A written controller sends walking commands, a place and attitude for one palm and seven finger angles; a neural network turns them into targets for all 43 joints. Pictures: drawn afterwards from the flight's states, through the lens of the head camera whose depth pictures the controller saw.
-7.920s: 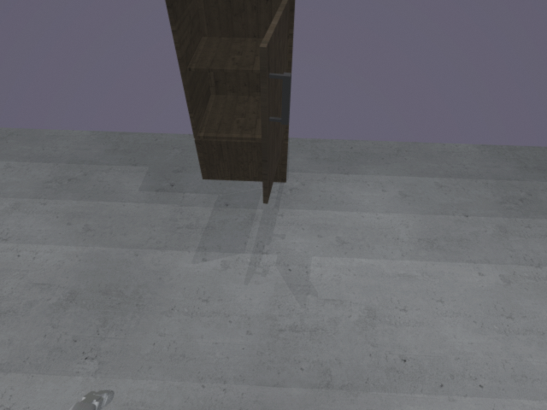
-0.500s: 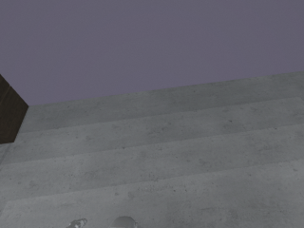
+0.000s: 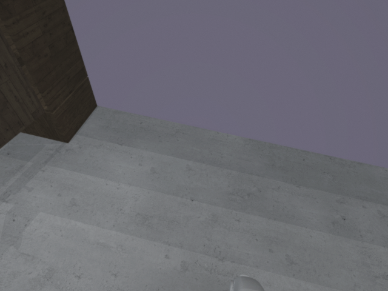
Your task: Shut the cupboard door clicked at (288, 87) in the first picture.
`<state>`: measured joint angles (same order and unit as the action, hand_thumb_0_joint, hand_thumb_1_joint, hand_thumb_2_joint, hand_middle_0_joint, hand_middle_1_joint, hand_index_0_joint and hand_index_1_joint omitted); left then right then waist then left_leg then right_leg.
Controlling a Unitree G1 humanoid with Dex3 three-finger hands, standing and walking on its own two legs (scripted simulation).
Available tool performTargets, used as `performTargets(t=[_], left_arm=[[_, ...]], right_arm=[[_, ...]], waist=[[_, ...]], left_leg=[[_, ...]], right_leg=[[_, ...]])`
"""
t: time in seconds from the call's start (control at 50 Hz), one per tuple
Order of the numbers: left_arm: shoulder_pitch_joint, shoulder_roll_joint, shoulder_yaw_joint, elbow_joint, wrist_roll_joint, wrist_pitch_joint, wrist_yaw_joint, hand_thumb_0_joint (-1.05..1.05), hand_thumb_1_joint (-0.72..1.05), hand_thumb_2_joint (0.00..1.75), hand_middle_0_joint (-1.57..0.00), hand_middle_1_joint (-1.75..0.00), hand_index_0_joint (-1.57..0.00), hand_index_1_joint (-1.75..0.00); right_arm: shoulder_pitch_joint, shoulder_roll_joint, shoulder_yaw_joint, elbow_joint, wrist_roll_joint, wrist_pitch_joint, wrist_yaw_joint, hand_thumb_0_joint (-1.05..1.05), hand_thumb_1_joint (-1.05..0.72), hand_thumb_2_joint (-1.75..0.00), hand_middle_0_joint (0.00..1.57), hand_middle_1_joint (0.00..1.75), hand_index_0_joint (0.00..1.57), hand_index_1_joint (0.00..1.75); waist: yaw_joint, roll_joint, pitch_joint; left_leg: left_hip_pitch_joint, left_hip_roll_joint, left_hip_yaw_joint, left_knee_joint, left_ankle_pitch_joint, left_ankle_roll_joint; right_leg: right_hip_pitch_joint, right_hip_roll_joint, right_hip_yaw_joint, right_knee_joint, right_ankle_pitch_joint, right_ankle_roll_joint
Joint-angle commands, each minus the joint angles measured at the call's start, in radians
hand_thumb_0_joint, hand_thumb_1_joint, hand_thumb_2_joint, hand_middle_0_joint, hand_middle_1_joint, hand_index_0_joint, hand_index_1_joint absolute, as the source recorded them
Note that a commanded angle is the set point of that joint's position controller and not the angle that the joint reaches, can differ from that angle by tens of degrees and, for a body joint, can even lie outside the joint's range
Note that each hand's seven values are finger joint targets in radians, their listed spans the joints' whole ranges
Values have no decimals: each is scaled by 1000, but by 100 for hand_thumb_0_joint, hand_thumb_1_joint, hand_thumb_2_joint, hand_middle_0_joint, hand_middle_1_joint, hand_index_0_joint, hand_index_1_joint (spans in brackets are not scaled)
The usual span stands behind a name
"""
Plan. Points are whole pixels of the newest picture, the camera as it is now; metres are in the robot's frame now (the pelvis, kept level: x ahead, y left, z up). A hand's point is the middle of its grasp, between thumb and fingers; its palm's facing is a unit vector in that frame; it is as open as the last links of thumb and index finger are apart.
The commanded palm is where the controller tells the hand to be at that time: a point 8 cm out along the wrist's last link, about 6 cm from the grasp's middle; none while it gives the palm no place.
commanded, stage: walk to a spot facing it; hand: left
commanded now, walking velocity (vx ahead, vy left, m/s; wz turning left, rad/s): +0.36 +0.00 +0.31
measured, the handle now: out of the picture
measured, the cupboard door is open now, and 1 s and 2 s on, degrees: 83 83 83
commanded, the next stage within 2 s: turn to face it in 1.26 s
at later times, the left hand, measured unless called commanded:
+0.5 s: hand (139, 260) +0.22 +0.14 -0.17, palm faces +0.23 -0.95 -0.23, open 7.3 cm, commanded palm none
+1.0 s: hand (110, 206) +0.36 +0.26 -0.18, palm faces +0.39 -0.91 -0.15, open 7.4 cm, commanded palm none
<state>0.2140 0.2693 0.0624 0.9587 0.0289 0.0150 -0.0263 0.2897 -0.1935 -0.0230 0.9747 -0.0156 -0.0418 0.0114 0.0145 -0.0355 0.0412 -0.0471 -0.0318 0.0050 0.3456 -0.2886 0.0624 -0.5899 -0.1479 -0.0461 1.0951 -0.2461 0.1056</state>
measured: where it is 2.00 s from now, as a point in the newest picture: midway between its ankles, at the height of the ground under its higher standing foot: (172, 205)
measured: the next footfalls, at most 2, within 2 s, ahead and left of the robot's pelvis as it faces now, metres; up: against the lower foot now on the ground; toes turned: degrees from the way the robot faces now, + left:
right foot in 0.24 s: +0.27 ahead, -0.15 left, +0.00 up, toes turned -2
left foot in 0.74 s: +0.41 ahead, +0.15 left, +0.00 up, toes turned +27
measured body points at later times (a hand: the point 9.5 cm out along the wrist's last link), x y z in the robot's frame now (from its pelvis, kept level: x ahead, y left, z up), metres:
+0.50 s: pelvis +0.21 -0.05 +0.00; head +0.23 -0.06 +0.44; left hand +0.20 +0.19 -0.15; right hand +0.28 -0.29 -0.16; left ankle +0.20 +0.09 -0.66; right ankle +0.23 -0.15 -0.75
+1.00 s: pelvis +0.39 +0.08 +0.00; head +0.39 +0.11 +0.45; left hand +0.33 +0.31 -0.17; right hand +0.53 -0.13 -0.13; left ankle +0.37 +0.13 -0.75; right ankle +0.47 -0.07 -0.65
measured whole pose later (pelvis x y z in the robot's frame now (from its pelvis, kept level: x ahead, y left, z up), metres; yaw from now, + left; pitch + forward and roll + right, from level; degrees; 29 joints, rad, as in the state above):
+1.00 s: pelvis +0.39 +0.08 +0.00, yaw +19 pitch -2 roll -1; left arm 0.25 0.19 0.06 1.06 0.03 -0.01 0.00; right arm 0.23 -0.18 -0.05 1.02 -0.01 -0.09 -0.02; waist 0.03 -0.03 0.04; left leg -0.12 -0.02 0.15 0.36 -0.22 0.10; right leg -0.56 -0.15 -0.07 1.15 -0.23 0.05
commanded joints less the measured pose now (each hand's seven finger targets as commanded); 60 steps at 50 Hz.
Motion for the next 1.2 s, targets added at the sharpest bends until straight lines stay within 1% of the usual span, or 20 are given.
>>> performTargets(t=[0.0,0.14,0.2,0.22,0.24,0.26,0.3,0.34,0.38,0.52,0.64,0.66,0.7,0.72,0.74,0.76,0.8,0.88,1.0,1.18], left_arm=[[-131,56,7,-114,-7,-34,0,0,90,90,-20,-30,-20,-30],[-226,17,-3,-150,-17,-60,-2,0,90,90,-20,-30,-20,-30],[112,79,21,-45,-9,-84,6,0,90,90,-20,-30,-20,-30],[265,176,47,0,5,-100,20,0,90,90,-20,-30,-20,-30],[339,261,63,23,-2,-95,27,0,90,90,-20,-30,-20,-30],[264,219,54,7,-17,-83,32,0,90,90,-20,-30,-20,-30],[106,121,32,-20,-10,-88,34,0,90,90,-20,-30,-20,-30],[43,38,5,-22,-5,-97,36,0,90,90,-20,-30,-20,-30],[55,15,-1,-7,-1,-100,38,0,90,90,-20,-30,-20,-30],[144,14,-3,50,-1,-113,43,0,90,90,-20,-30,-20,-30],[236,58,3,100,1,-100,45,0,90,90,-20,-30,-20,-30],[232,64,5,105,2,-98,45,0,90,90,-20,-30,-20,-30],[209,65,4,100,-7,-92,42,0,90,90,-20,-30,-20,-30],[235,18,2,79,-16,-90,32,0,90,90,-20,-30,-20,-30],[211,-12,-15,36,-19,-90,26,0,90,90,-20,-30,-20,-30],[135,24,-12,25,-18,-84,30,0,90,90,-20,-30,-20,-30],[76,-9,-7,48,-16,-84,27,0,90,90,-20,-30,-20,-30],[153,-62,-9,94,-1,-50,23,0,90,90,-20,-30,-20,-30],[56,-47,7,53,1,-21,15,0,90,90,-20,-30,-20,-30],[-194,-56,-5,-42,-7,-30,5,0,90,90,-20,-30,-20,-30]], right_arm=[[90,-189,-60,-20,7,-25,-18,0,-90,-90,20,30,20,30],[136,-176,-59,31,-7,-27,-29,0,-90,-90,20,30,20,30],[98,-180,-61,40,2,-30,-29,0,-90,-90,20,30,20,30],[134,-130,-56,27,13,-35,-18,0,-90,-90,20,30,20,30],[185,-81,-48,3,16,-35,-19,0,-90,-90,20,30,20,30],[130,-105,-56,-4,17,-26,-20,0,-90,-90,20,30,20,30],[57,-77,-56,7,2,-18,-2,0,-90,-90,20,30,20,30],[50,-43,-54,18,-7,10,8,0,-90,-90,20,30,20,30],[80,-21,-54,33,-9,30,14,0,-90,-90,20,30,20,30],[-96,-8,-48,-26,-10,36,35,0,-90,-90,20,30,20,30],[-210,-7,-34,-65,-8,9,44,0,-90,-90,20,30,20,30],[-178,-23,-38,-60,-8,4,40,0,-90,-90,20,30,20,30],[35,-86,-58,3,-18,-8,27,0,-90,-90,20,30,20,30],[180,-210,-89,33,-26,-15,13,0,-90,-90,20,30,20,30],[253,-283,-101,52,-10,-15,-3,0,-90,-90,20,30,20,30],[222,-264,-97,59,1,-8,-17,0,-90,-90,20,30,20,30],[86,-181,-75,27,1,-22,-28,0,-90,-90,20,30,20,30],[18,-94,-46,33,3,-47,-27,0,-90,-90,20,30,20,30],[76,-64,-42,55,9,-48,-33,0,-90,-90,20,30,20,30],[228,-74,-35,122,-6,-48,-45,0,-90,-90,20,30,20,30]], waist=[[-54,144,49],[-72,170,64],[87,63,-88],[134,-129,-230],[112,-305,-333],[98,-167,-225],[49,-112,-48],[-8,-78,22],[-34,-108,25],[-15,-61,75],[35,-68,59],[15,-63,44],[-91,34,-73],[-144,274,-206],[-152,403,-244],[-151,274,-211],[-97,117,-97],[-6,95,-24],[-3,148,64],[-69,115,132]], left_leg=[[69,255,-204,-131,379,125],[46,256,-207,-46,549,107],[-107,176,-154,308,622,40],[-328,71,-75,600,299,-9],[-494,-47,-56,890,-269,-36],[-517,33,-104,989,-246,-15],[-547,113,-68,1019,-78,-15],[-491,140,-59,961,15,-30],[-479,140,-34,907,53,-48],[-565,175,44,601,153,-86],[-456,127,120,321,77,-45],[-389,118,126,290,46,-33],[-37,66,138,177,87,-7],[198,271,-172,86,68,54],[327,449,-471,-32,199,135],[289,457,-437,-54,184,147],[123,415,-296,-41,363,132],[-86,310,-87,-128,361,74],[-50,277,-24,-194,340,45],[127,329,2,-148,528,90]], right_leg=[[-159,-10,0,-87,45,12],[45,51,-40,-430,31,-48],[542,86,-37,-582,128,-83],[834,-137,189,-619,131,-151],[917,-391,560,-755,179,-233],[795,-384,531,-812,48,-253],[518,-302,397,-876,-204,-213],[344,-234,170,-901,-114,-170],[308,-194,48,-915,-58,-153],[400,-180,-90,-953,61,-187],[552,-214,-122,-846,259,-193],[549,-224,-129,-788,307,-190],[429,-158,-224,-453,412,-146],[229,-29,-254,-144,117,-88],[-15,79,-159,98,-339,-62],[-58,34,-50,190,-306,-80],[-84,-24,-8,225,-166,-79],[51,-34,0,112,-28,-58],[-82,-18,8,9,130,-42],[-138,15,-30,-293,110,-80]])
